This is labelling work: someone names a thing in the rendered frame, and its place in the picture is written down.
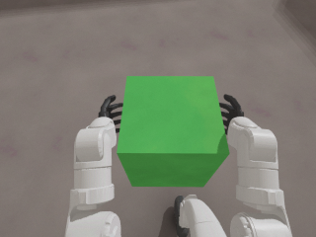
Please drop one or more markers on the robot right forearm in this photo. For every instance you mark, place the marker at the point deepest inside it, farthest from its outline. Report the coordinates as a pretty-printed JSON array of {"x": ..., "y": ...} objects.
[{"x": 258, "y": 185}]

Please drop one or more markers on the right robot hand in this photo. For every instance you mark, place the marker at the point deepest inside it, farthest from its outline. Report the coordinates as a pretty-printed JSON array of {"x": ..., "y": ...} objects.
[{"x": 234, "y": 110}]

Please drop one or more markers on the left robot upper arm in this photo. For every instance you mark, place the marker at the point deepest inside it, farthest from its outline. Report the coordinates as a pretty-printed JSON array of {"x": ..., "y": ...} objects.
[{"x": 94, "y": 224}]

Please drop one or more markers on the left robot hand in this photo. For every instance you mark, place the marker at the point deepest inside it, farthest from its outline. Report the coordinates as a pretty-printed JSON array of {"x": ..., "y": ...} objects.
[{"x": 106, "y": 108}]

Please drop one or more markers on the robot right foot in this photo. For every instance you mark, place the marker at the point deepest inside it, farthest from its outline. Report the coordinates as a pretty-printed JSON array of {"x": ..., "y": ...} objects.
[{"x": 181, "y": 231}]

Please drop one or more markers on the right robot upper arm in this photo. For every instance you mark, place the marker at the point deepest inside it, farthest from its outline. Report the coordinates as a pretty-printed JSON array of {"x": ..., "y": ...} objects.
[{"x": 252, "y": 224}]

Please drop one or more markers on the robot left forearm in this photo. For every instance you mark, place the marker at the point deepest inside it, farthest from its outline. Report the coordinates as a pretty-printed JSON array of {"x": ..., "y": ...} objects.
[{"x": 92, "y": 167}]

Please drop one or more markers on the carton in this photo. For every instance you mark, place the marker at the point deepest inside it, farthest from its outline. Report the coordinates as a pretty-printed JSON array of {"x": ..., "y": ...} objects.
[{"x": 171, "y": 131}]

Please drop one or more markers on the right robot shin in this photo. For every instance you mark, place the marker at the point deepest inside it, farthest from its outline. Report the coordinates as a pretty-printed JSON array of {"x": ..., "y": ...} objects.
[{"x": 188, "y": 197}]

